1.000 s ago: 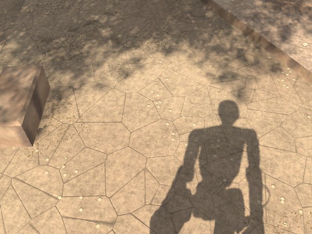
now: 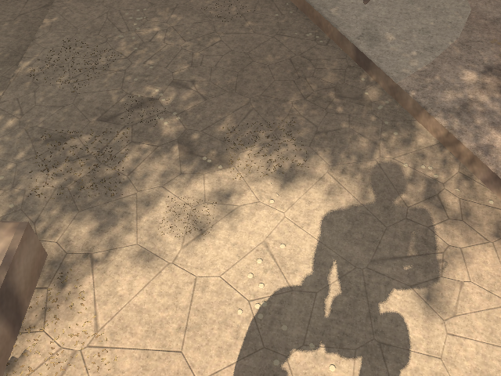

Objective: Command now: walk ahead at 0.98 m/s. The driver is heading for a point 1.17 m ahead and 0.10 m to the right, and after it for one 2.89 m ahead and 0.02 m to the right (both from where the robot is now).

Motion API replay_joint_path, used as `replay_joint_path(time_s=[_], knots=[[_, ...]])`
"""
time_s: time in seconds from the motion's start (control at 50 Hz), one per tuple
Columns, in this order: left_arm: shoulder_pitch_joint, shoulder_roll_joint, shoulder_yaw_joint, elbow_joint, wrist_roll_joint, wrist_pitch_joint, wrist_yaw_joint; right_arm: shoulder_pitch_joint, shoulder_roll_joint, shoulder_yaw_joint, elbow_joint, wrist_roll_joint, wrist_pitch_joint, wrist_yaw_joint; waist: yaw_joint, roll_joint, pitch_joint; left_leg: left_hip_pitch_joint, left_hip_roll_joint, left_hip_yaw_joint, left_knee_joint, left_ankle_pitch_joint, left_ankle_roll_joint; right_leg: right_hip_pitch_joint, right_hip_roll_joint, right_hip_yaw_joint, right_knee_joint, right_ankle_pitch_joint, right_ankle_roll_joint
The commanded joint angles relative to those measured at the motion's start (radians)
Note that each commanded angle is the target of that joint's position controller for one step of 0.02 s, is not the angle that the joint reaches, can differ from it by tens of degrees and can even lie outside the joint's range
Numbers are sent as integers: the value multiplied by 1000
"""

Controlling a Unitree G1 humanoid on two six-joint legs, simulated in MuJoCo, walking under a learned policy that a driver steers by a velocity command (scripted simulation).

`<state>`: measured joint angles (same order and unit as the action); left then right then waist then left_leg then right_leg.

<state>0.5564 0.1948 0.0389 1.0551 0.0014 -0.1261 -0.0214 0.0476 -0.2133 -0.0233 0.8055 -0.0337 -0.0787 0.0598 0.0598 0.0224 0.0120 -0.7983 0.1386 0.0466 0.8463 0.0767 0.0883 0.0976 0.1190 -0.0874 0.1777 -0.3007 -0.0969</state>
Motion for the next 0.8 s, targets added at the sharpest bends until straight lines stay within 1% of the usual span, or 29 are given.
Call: replay_joint_path(time_s=[0.02,0.08,0.1,0.14,0.16,0.18,0.2,0.22,0.24,0.26,0.3,0.34,0.4,0.44,0.48,0.52,0.54,0.56,0.58,0.6,0.62,0.64,0.66,0.68,0.7,0.72,0.74,0.76,0.8], knots=[[-24,127,7,-64,-12,-32,11,-130,-17,16,-81,16,-10,8,-29,-44,173,242,-69,85,-207,144,20,-253,-247,86,-214,609,-59],[7,178,8,-52,6,-20,26,-124,-71,2,-84,13,-11,-10,-49,-96,86,290,-170,130,-292,28,53,26,-278,46,-52,1149,-31],[3,204,13,-48,20,-8,36,-54,-97,-8,-70,13,-10,-19,-94,-131,26,361,-204,122,-296,-52,66,81,-298,46,74,1304,-24],[-54,245,27,-52,42,23,53,297,-166,-43,33,13,-7,-48,-263,-156,-149,698,-220,86,-346,-158,100,42,-309,29,520,1303,-27],[-82,211,23,-70,46,25,51,472,-226,-69,75,-7,-1,-66,-326,-128,-239,953,-97,-38,-285,-349,129,-171,-269,31,835,1023,-40],[45,9,-16,-112,2,16,18,480,-312,-93,78,-45,-3,-69,-175,202,-341,1278,234,-584,-333,-568,265,-642,-83,59,1279,-18,-5],[-17,114,2,-126,-25,-5,21,456,-244,-92,82,-10,0,-44,-206,142,-390,1281,241,-878,-538,-702,287,-788,-54,186,1385,-110,-34],[-167,138,7,-175,-25,-10,28,355,-193,-81,90,-6,-11,-39,-169,72,-174,1116,198,-687,-585,-613,240,-868,-131,181,1330,10,-48],[-225,128,3,-189,-12,-11,25,314,-126,-67,98,-6,-21,-34,-143,-36,-91,960,167,-567,-608,-491,215,-835,-162,176,1264,54,-51],[-244,103,-1,-191,3,-2,17,294,-88,-57,110,-11,-29,-36,-101,-73,-32,830,120,-467,-629,-420,180,-789,-190,183,1212,63,-47],[-220,50,-13,-200,35,32,-8,308,-45,-36,145,1,-42,-46,-27,-33,12,669,59,-348,-683,-403,139,-720,-226,180,1129,59,-19],[-290,40,-20,-236,48,49,-24,336,-71,-37,165,24,-59,-46,-14,-9,79,608,35,-274,-741,-352,133,-786,-261,145,1059,82,10],[-495,66,-30,-318,46,47,-34,379,-92,-36,165,29,-71,-35,-49,-15,151,553,-37,-135,-802,-105,118,-811,-265,53,805,273,32],[-569,39,-49,-339,38,28,-42,398,-87,-28,173,42,-78,-37,-64,-42,181,490,-76,-41,-779,260,80,-641,-211,-22,537,447,29],[-598,36,-55,-338,26,15,-41,476,-127,-29,203,51,-84,-42,-100,-13,151,593,-55,-34,-772,445,53,-544,-145,-62,406,575,13],[-558,81,-45,-323,37,12,-27,494,-157,-29,214,48,-74,-54,-87,44,86,745,-40,-29,-672,620,21,-489,-82,-74,346,557,-13],[-579,156,-3,-357,-29,-8,-16,504,-197,-34,204,65,-49,-74,-49,95,-5,836,-4,-80,-550,700,-2,-449,-57,9,340,498,-17],[-471,207,16,-331,-42,-16,-13,451,-218,-38,197,47,-27,-84,38,127,-82,908,4,-80,-425,750,-17,-384,-47,29,319,496,-29],[-298,225,29,-271,-34,-19,-8,370,-226,-40,176,31,-7,-85,137,142,-152,892,-18,-48,-220,734,-44,-234,-74,45,251,619,-44],[-117,264,36,-208,-2,-6,3,329,-184,-29,143,16,-2,-84,186,79,-273,735,-82,-35,104,428,-76,30,-221,150,309,905,-77],[-109,282,19,-189,54,-4,-7,584,24,18,179,0,-8,-62,19,-292,-440,343,-267,-116,572,-722,-126,420,-509,474,492,1439,-266],[-75,213,12,-180,49,-3,-22,678,-26,17,229,52,-27,-47,59,-223,-623,249,-275,-326,721,-745,-101,495,-553,669,405,1327,-344],[-188,197,16,-204,22,5,-21,550,-99,0,192,74,-31,-48,49,-146,-482,208,-208,-288,674,-692,-100,337,-510,556,342,1179,-316],[-312,167,8,-218,-5,7,-18,426,-125,-7,145,64,-29,-60,6,-28,-298,193,-150,-207,577,-613,-105,113,-458,453,275,1024,-264],[-382,127,-9,-223,-8,4,-13,344,-135,-19,133,57,-18,-73,-28,51,-178,212,-124,-166,530,-569,-118,-85,-421,397,198,955,-237],[-393,125,-14,-211,6,-1,-13,338,-122,-23,125,42,-4,-77,-61,51,-130,300,-97,-152,482,-535,-122,-232,-393,345,160,1003,-221],[-403,118,-18,-199,18,0,-17,374,-77,-19,125,37,10,-78,-95,11,-127,359,-76,-155,425,-509,-125,-302,-377,307,135,995,-220],[-413,114,-21,-187,25,0,-19,386,-47,-14,124,39,21,-82,-114,-20,-113,406,-62,-148,350,-495,-128,-378,-356,257,112,988,-214],[-427,133,-18,-168,36,0,-13,348,-37,-12,105,42,33,-96,-130,-68,-113,448,-59,-123,178,-437,-130,-443,-313,173,99,1034,-193]])
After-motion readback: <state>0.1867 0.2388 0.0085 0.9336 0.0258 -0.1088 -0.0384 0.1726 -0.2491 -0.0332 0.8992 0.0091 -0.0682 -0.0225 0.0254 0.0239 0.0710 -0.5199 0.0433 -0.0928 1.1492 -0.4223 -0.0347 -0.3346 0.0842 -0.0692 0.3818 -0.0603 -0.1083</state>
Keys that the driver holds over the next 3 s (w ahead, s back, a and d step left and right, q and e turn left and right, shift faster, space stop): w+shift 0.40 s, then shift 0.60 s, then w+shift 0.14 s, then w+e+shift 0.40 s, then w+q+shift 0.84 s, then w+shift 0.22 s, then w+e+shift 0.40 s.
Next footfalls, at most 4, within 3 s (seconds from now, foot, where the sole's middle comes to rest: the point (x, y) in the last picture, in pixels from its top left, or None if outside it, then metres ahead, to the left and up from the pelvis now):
0.16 left None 0.37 0.08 -0.77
0.60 right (303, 269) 0.82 -0.08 -0.77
1.02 left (229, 254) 0.86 0.15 -0.77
1.38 right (308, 250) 0.89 -0.10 -0.77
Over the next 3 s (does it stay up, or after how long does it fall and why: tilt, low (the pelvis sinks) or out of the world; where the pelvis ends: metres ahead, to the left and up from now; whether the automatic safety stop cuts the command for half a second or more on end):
stays up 2.23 0.04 -0.02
